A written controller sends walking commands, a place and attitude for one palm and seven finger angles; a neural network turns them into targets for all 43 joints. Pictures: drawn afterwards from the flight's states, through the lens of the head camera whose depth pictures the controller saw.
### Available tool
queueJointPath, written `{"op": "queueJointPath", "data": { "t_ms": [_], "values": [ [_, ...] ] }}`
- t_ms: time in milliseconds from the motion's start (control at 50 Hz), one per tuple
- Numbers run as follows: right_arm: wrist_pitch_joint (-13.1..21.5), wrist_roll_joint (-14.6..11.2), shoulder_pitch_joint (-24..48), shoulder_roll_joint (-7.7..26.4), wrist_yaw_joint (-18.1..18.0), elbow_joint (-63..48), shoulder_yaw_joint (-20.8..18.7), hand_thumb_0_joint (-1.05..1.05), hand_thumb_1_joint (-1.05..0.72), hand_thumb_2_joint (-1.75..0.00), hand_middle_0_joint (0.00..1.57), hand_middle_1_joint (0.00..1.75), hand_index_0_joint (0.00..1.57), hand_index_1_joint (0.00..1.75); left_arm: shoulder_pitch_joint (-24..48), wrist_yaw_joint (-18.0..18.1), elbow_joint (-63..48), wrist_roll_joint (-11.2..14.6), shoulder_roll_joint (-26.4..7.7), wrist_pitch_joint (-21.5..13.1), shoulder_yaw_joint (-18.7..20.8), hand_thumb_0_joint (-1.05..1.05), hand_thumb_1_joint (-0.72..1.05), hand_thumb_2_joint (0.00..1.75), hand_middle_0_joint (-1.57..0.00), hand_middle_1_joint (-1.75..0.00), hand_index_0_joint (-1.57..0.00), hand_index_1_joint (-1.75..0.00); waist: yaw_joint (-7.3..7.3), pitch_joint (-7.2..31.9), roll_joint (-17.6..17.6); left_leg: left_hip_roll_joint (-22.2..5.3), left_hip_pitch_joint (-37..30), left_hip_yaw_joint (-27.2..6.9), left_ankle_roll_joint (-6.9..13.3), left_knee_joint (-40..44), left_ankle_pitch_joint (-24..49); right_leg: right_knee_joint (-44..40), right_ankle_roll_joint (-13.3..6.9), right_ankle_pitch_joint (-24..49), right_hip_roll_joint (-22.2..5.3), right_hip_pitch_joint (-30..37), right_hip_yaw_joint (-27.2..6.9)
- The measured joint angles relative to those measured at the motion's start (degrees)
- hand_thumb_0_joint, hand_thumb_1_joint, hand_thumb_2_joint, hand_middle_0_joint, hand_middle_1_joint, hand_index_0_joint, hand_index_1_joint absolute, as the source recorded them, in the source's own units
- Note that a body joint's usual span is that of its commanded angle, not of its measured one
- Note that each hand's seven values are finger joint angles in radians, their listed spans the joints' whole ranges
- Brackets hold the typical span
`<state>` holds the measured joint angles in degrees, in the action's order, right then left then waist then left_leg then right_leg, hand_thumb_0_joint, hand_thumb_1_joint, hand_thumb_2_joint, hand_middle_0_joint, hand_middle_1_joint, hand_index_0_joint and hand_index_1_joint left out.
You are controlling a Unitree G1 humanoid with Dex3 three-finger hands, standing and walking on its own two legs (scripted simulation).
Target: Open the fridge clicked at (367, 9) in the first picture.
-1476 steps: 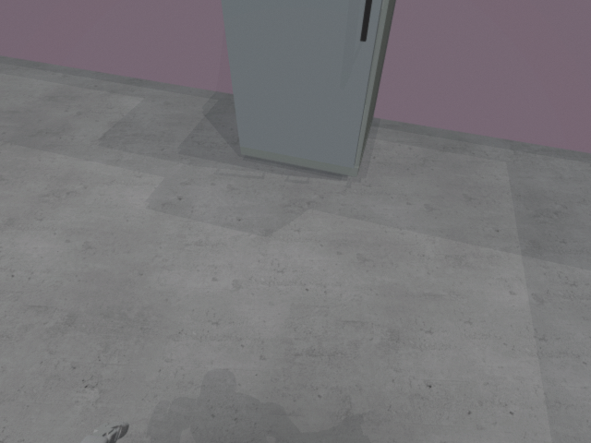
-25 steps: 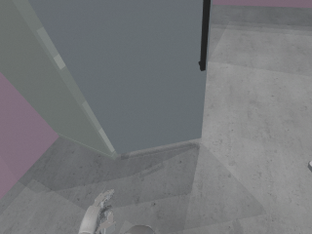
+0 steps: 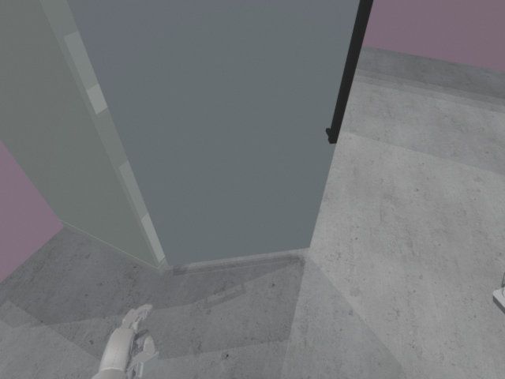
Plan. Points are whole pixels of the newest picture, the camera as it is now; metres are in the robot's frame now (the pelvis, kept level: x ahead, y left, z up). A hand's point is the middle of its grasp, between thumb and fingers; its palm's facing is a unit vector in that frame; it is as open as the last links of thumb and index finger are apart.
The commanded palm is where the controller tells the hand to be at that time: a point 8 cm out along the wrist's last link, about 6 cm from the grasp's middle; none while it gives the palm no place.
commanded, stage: stop stepping back and stand still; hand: right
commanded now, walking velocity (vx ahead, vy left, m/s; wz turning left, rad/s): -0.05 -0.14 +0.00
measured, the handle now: (348, 60) +0.76 -0.17 +0.17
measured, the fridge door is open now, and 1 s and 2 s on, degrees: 55 55 55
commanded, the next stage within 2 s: let the arm hang, fingers relaxed in 0.90 s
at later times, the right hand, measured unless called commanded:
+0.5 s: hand out of the picture +0.20 -0.30 +0.18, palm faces +0.47 +0.73 -0.51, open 7.4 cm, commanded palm +0.13 -0.33 +0.18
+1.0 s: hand out of the picture +0.20 -0.32 +0.17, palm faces +0.41 +0.78 -0.48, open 7.4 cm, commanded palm none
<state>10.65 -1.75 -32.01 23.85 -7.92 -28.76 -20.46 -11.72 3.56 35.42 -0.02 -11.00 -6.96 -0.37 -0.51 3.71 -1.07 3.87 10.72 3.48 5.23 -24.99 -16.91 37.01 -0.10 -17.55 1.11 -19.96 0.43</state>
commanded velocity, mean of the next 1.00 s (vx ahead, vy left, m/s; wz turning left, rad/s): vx -0.01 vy -0.02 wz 0.00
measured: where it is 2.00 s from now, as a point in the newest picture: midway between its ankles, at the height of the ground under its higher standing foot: outside the picture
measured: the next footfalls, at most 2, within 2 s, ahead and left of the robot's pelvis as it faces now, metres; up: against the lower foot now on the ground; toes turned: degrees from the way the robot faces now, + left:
right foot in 0.30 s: +0.08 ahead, -0.15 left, +0.00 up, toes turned -4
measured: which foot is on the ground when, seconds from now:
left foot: down 0.00-1.00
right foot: up 0.00-0.28, down 0.30-1.00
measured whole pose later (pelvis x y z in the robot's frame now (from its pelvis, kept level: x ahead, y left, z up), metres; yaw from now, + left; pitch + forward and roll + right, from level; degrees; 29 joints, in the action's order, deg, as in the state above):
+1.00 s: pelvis +0.00 -0.05 +0.00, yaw -1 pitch +1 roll +2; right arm 13.3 -1.9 -32.3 25.4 -9.0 -27.9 -24.3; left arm -12.1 3.9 34.9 -0.7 -10.7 -8.5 -1.3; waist -1.4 1.0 -0.6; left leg 1.0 10.9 1.9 0.0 -23.3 -13.8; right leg 26.8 -2.1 -10.2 -0.3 -18.2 2.6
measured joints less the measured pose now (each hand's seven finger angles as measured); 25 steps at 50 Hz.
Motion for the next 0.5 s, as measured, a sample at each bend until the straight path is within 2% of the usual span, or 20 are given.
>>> {"op": "queueJointPath", "data": {
  "t_ms": [40,100,160,260,300,360,400,440,500],
  "values": [
    [1.7,0.1,-1.0,2.0,-0.6,0.7,-3.1,0.01,-0.88,-0.9,0.22,0.31,0.22,0.31,-0.2,0.2,-0.3,0.2,0.1,0.8,0.2,0.01,0.9,0.9,-0.2,-0.3,-0.2,-0.3,0.12,0.2,-0.7,-0.3,0.1,-0.5,0.2,-0.6,-0.5,5.5,0.6,-2.6,-0.1,-1.8,-0.7],
    [2.4,0.2,0.0,2.5,-1.6,4.2,-5.6,0.01,-0.88,-0.9,0.22,0.31,0.22,0.31,-1.1,0.6,-0.6,0.2,-1.0,1.5,0.5,0.01,0.9,0.9,-0.2,-0.3,-0.2,-0.3,0.19,0.0,-0.5,-1.2,-0.5,-0.5,0.0,-1.0,-1.3,7.1,0.9,-2.7,-1.0,-2.6,0.2],
    [1.8,0.1,1.8,0.4,-2.2,7.1,-5.0,0.01,-0.88,-0.9,0.22,0.31,0.22,0.31,-1.6,0.9,-0.3,0.2,-2.7,2.0,1.0,0.01,0.91,0.9,-0.2,-0.3,-0.2,-0.3,0.63,-1.2,0.4,-2.4,-0.9,-0.2,-0.7,-2.0,-2.2,4.9,0.7,-2.2,-1.5,-2.4,1.6],
    [0.2,0.5,1.8,-2.7,-2.3,6.2,-1.4,0.01,-0.88,-0.9,0.21,0.3,0.21,0.31,-1.9,1.3,0.2,0.0,-3.6,2.9,1.4,0.01,0.91,0.9,-0.2,-0.3,-0.2,-0.3,1.41,-3.9,0.2,-4.2,-1.1,0.1,-2.0,-4.8,-4.1,-1.2,0.0,1.8,-1.3,-0.5,3.6],
    [-0.2,0.5,1.0,-2.8,-2.2,3.9,-0.6,0.01,-0.88,-0.9,0.21,0.3,0.22,0.31,-1.8,1.4,0.0,-0.1,-3.4,2.8,1.3,0.01,0.91,0.9,-0.2,-0.3,-0.2,-0.3,1.59,-4.7,0.0,-4.3,-0.8,0.2,-2.5,-6.9,-5.4,-6.2,-0.4,8.6,-1.2,2.0,4.0],
    [0.1,0.3,1.4,-1.0,-2.3,1.2,-1.1,0.01,-0.88,-0.9,0.22,0.31,0.22,0.31,-0.8,1.4,0.1,-0.1,-1.4,2.3,1.3,0.01,0.91,0.9,-0.2,-0.3,-0.2,-0.3,1.87,-5.5,-2.1,-5.2,1.8,-1.4,-4.4,-12.9,-6.6,-7.6,-0.7,5.3,-0.5,3.5,5.1],
    [0.7,0.5,2.3,0.5,-2.2,0.7,-2.1,0.01,-0.88,-0.9,0.22,0.31,0.22,0.31,-0.3,0.9,-0.3,-0.4,0.0,1.1,1.0,0.01,0.91,0.9,-0.2,-0.3,-0.2,-0.3,1.51,-5.5,-2.5,-5.1,3.3,-2.7,-5.1,-14.9,-9.0,-7.3,-0.9,4.6,-0.3,3.3,5.1],
    [1.2,0.6,3.3,1.8,-2.1,0.5,-3.4,0.01,-0.88,-0.9,0.22,0.31,0.22,0.31,0.1,0.4,-0.8,-0.5,1.0,-0.1,0.2,0.01,0.91,0.9,-0.2,-0.3,-0.2,-0.3,0.92,-5.5,-1.9,-4.8,3.4,-2.5,-5.3,-12.4,-8.7,-7.1,-1.0,5.0,-0.6,2.9,4.6],
    [2.1,0.6,3.2,2.5,-1.8,1.1,-5.2,0.01,-0.88,-0.9,0.22,0.31,0.22,0.31,0.5,-0.3,-0.9,-0.3,1.6,-0.9,-1.0,0.01,0.9,0.9,-0.2,-0.3,-0.2,-0.3,-0.08,-5.1,0.5,-3.4,1.7,-1.0,-4.2,-7.0,-1.0,-5.8,-0.6,4.8,-2.1,1.9,3.2]
  ]
}}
